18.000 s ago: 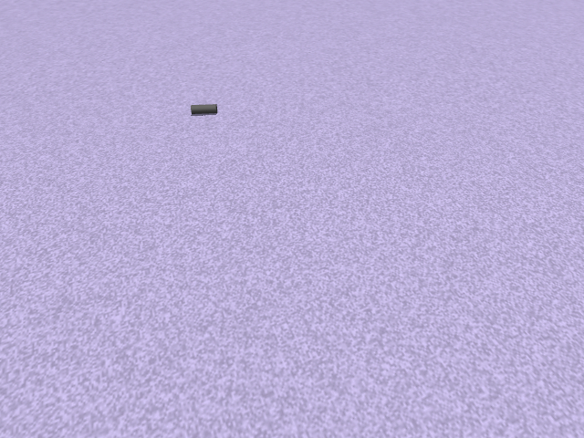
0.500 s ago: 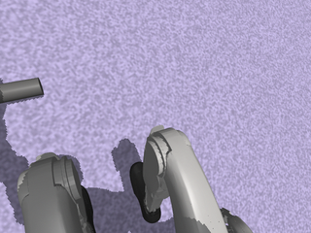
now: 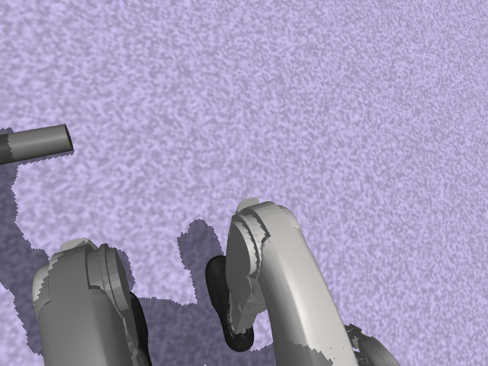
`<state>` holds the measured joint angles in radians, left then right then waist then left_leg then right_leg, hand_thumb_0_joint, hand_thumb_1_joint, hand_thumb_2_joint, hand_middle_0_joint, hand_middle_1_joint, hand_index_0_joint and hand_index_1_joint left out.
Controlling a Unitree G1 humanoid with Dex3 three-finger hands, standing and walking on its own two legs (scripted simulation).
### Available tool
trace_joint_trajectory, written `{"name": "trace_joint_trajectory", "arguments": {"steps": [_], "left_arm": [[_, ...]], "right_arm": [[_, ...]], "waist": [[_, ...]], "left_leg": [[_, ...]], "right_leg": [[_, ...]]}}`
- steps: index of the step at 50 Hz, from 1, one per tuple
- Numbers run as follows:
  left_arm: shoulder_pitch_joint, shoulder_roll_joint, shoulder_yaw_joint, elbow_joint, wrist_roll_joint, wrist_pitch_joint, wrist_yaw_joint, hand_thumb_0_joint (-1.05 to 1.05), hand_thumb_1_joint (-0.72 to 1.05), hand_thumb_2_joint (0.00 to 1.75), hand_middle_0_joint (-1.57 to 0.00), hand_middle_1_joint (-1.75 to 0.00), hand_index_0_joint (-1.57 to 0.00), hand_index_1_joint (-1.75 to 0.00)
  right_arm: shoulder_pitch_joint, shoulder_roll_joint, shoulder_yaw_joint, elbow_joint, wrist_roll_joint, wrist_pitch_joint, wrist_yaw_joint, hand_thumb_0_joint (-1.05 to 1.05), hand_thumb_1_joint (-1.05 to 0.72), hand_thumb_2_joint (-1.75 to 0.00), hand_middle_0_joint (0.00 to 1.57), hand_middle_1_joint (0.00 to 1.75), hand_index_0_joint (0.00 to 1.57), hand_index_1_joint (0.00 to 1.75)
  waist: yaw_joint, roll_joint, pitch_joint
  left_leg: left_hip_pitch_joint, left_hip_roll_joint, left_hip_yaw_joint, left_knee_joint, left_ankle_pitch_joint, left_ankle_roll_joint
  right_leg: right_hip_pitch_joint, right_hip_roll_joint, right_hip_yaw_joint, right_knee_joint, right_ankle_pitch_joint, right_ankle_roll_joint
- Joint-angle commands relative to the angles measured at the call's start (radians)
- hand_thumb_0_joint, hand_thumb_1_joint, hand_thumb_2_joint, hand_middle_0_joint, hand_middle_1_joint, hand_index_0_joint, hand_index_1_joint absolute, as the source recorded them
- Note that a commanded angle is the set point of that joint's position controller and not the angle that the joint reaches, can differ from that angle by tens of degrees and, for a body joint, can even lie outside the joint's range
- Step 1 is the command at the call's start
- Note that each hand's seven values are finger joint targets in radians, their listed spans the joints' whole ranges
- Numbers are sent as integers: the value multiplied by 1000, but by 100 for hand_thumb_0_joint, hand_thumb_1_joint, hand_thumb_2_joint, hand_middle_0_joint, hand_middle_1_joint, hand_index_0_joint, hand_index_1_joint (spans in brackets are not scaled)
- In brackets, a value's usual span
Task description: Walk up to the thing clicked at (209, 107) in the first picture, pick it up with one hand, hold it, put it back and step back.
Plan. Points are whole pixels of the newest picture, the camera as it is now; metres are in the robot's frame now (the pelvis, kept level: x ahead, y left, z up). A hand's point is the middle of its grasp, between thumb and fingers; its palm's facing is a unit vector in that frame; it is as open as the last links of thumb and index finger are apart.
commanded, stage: rise first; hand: left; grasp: from above
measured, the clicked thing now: (24, 145) +0.51 +0.28 -0.30
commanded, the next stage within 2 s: approach in 0.06 s
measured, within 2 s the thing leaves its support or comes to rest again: neither
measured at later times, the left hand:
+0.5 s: hand (11, 120) +0.51 +0.26 -0.18, palm faces -0.42 -0.07 -0.91, open 14.1 cm
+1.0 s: hand out of the picture +0.49 +0.31 -0.20, palm faces -0.48 -0.07 -0.88, open 14.2 cm
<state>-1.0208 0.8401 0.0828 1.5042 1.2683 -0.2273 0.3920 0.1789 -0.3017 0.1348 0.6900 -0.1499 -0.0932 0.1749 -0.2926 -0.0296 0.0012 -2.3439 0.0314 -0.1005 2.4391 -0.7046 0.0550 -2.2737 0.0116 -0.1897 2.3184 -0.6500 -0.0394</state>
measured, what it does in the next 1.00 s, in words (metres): stands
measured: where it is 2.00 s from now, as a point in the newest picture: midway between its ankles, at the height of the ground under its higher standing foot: (186, 339)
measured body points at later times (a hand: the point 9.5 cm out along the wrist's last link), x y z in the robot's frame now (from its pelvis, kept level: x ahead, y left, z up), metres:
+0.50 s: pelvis +0.00 +0.00 +0.00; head +0.26 +0.09 +0.36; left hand +0.53 +0.26 -0.12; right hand +0.03 -0.27 -0.08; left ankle +0.07 +0.11 -0.29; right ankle +0.10 -0.10 -0.29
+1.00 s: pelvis +0.00 +0.00 -0.01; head +0.27 +0.09 +0.34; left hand +0.51 +0.31 -0.15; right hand +0.02 -0.27 -0.08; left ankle +0.07 +0.11 -0.29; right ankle +0.10 -0.10 -0.29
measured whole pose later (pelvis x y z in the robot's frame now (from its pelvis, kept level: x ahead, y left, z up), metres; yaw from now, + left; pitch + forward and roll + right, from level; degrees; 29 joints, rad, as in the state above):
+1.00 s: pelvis +0.00 +0.00 -0.01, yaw +0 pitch +34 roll -10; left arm -1.09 0.88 0.03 1.42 1.22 -0.19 0.29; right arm 0.21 -0.31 0.17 0.67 -0.16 -0.08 0.14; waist -0.30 -0.06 0.06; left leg -2.36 0.03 -0.11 2.46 -0.69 0.05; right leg -2.29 0.01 -0.19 2.33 -0.64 -0.04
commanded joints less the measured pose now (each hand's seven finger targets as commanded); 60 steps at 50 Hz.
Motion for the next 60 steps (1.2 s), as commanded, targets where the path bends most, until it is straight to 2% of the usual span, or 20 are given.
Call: {"name": "trace_joint_trajectory", "arguments": {"steps": [1, 9, 11, 13, 19, 22, 24, 28, 33, 35, 37, 39, 40, 43, 46, 48, 52, 56, 58, 60], "left_arm": [[-331, 254, 32, -151, -7, 4, 59, 0, -48, 96, -14, -93, -13, -94], [-317, 234, 22, -130, -4, 27, 56, 0, -51, 98, -13, -94, -11, -96], [-352, 214, 17, -145, -18, 29, 48, 0, -54, 100, -10, -98, -9, -99], [-380, 93, -62, -116, -33, 30, 31, 0, -56, 101, -9, -99, -8, -100], [-521, 58, -112, -94, -23, 40, 41, 0, -55, 101, -10, -100, -9, -101], [-524, 118, -85, -44, -2, 61, 71, 0, -57, 102, -8, -102, -7, -103], [-485, 185, -40, -48, 17, 87, 98, 0, -58, 103, -9, -101, -7, -102], [-456, 201, -11, -48, 22, 150, 124, 0, -57, 102, -8, -100, -7, -101], [-384, 231, -2, 4, -41, 203, 101, 0, -56, 101, -8, -100, -7, -101], [-364, 219, -11, -4, -66, 206, 59, 0, -56, 100, -8, -102, -7, -102], [-337, 304, 43, 10, -84, 194, 27, 0, -57, 100, -7, -103, -7, -103], [-308, 307, 66, 26, -100, 166, -6, 0, -57, 100, -6, -103, -7, -103], [-344, 269, 39, -7, -96, 144, -24, 0, -57, 101, -7, -103, -7, -103], [-431, 304, 57, -151, -79, 71, -55, 0, -57, 101, -7, -104, -6, -104], [-528, 214, -22, -313, -58, 3, -63, 0, -56, 102, -7, -105, -7, -106], [-530, 189, -72, -379, -49, -14, -52, 0, -57, 109, -9, -106, -7, -107], [-457, 167, -70, -234, -25, 12, -5, 0, -61, 107, -7, -95, -3, -98], [-378, 98, -102, -19, -12, 58, 38, 0, -55, 102, -7, -96, -5, -97], [-389, 125, -92, 14, -3, 78, 60, 0, -55, 101, -7, -97, -6, -98], [-413, 143, -85, 13, 2, 86, 68, 0, -54, 100, -9, -96, -7, -97]], "right_arm": [[220, -261, -82, 5, 6, -5, -14, 0, -90, -90, 20, 30, 20, 30], [225, -259, -87, 2, 7, -7, -13, 0, -90, -90, 20, 30, 20, 30], [234, -262, -88, 5, 5, -10, -12, 0, -90, -90, 20, 30, 20, 30], [239, -254, -86, 17, 7, -13, -13, 0, -90, -90, 20, 30, 20, 30], [274, -261, -75, 34, -5, -25, -23, 0, -90, -90, 20, 30, 20, 30], [279, -265, -61, 27, -8, -25, -27, 0, -90, -90, 20, 30, 20, 30], [271, -262, -54, 14, -5, -15, -27, 0, -91, -90, 20, 30, 20, 30], [252, -268, -44, -29, 8, -1, -21, 0, -90, -90, 20, 30, 20, 30], [233, -265, -26, -49, 28, 10, -21, 0, -90, -89, 20, 30, 20, 30], [232, -262, -23, -49, 25, 3, -18, 0, -90, -89, 20, 30, 20, 30], [217, -282, -32, -54, 27, 0, -26, 0, -90, -89, 20, 30, 20, 30], [219, -286, -36, -52, 14, -1, -34, 0, -90, -89, 20, 30, 20, 30], [217, -277, -32, -61, 9, 0, -36, 0, -90, -89, 20, 30, 20, 30], [246, -285, -47, -41, -1, 9, -47, 0, -90, -89, 20, 30, 20, 30], [268, -275, -49, -20, -11, 11, -51, 0, -90, -90, 20, 30, 20, 30], [270, -286, -67, -6, -9, 11, -49, 0, -90, -90, 20, 30, 20, 30], [277, -290, -78, 8, -9, 19, -37, 0, -90, -90, 20, 30, 20, 30], [267, -290, -52, -2, -7, 23, -23, 0, -89, -90, 20, 30, 20, 30], [255, -286, -35, -13, -4, 22, -20, 0, -89, -90, 20, 30, 20, 30], [257, -288, -19, -29, -8, 9, -11, 0, -89, -90, 20, 30, 20, 30]], "waist": [[-12, 384, -702], [-11, 406, -687], [-36, 371, -666], [-71, 361, -637], [-122, 372, -643], [-104, 409, -667], [-48, 450, -727], [-41, 475, -780], [-33, 321, -722], [-56, 274, -653], [-58, 206, -611], [-70, 183, -566], [-83, 197, -564], [-88, 310, -626], [-115, 438, -704], [-95, 501, -768], [-68, 533, -737], [-99, 437, -585], [-85, 425, -567], [-106, 379, -554]], "left_leg": [[521, -25, 8, -255, 217, -24], [518, -28, 17, -269, 208, -24], [503, -27, 19, -261, 185, -17], [499, -24, 6, -264, 170, -20], [524, -22, 2, -244, 196, -23], [526, -24, 12, -245, 230, -27], [543, -26, 24, -260, 262, -30], [564, -24, 30, -269, 323, -26], [381, -23, 53, -229, 263, 10], [327, -23, 54, -223, 216, 18], [262, -28, 44, -208, 147, 26], [235, -28, 39, -202, 105, 19], [244, -28, 36, -198, 94, 15], [363, -23, 19, -202, 116, -12], [535, -14, 2, -206, 197, -35], [607, -12, -3, -210, 239, -44], [643, -12, -29, -251, 282, -57], [587, -6, -56, -269, 322, -50], [540, -14, -34, -257, 327, -37], [497, -21, -15, -236, 301, -21]], "right_leg": [[346, 42, 5, -207, 229, -3], [333, 39, 11, -212, 224, -6], [326, 41, 13, -227, 206, -4], [291, 41, 5, -229, 198, -5], [293, 45, -2, -228, 226, 0], [325, 47, 1, -220, 257, -2], [360, 50, 7, -212, 283, -8], [388, 53, 11, -197, 336, -12], [484, 63, 44, -236, 311, 12], [493, 62, 57, -244, 265, 18], [476, 59, 69, -256, 181, 22], [478, 57, 72, -266, 112, 13], [473, 57, 72, -269, 93, 9], [439, 56, 49, -256, 101, -9], [382, 49, 3, -235, 197, -14], [369, 48, -6, -220, 233, -14], [294, 40, -28, -187, 252, -15], [226, 41, -41, -177, 277, -7], [266, 46, -29, -185, 303, -5], [312, 51, -17, -196, 306, 0]]}}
